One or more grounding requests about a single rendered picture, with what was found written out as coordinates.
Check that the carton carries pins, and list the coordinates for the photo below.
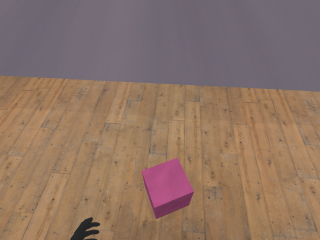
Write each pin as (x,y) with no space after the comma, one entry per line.
(168,187)

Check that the robot left hand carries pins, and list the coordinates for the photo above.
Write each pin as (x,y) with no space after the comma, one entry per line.
(81,232)

